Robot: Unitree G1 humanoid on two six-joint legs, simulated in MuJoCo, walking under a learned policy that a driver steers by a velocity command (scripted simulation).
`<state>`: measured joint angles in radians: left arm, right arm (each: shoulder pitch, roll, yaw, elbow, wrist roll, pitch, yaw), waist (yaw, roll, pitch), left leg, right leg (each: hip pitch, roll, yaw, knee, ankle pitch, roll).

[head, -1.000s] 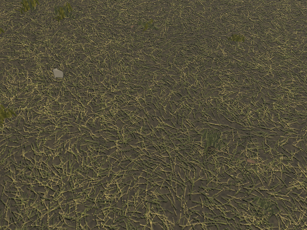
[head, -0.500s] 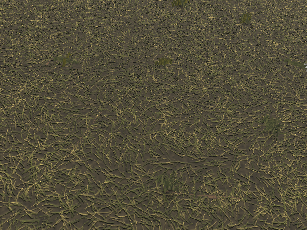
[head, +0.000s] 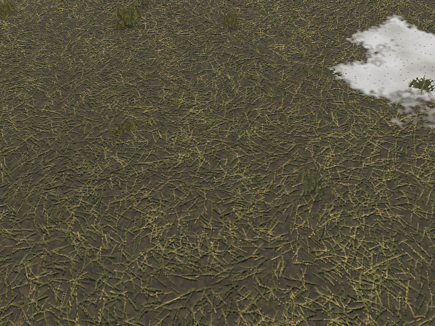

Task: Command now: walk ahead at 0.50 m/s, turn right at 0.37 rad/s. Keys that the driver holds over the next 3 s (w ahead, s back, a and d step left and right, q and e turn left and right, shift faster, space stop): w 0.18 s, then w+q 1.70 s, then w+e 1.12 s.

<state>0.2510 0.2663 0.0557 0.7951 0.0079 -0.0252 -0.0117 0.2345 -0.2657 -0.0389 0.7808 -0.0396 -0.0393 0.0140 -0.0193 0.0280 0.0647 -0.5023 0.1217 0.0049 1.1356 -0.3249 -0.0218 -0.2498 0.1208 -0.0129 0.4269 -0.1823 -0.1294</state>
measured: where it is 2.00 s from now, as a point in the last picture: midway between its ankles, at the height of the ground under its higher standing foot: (140, 185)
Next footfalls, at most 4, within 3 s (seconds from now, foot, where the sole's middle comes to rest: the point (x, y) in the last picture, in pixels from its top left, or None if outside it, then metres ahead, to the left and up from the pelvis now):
0.40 left None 0.39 0.11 -0.78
0.90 right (239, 249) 0.70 -0.02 -0.78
1.42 left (145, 218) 0.83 0.30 -0.78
1.96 right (124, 148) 1.16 0.41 -0.78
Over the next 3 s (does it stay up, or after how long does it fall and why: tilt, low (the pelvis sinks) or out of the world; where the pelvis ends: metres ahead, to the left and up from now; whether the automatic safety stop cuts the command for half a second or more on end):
stays up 1.36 0.69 -0.02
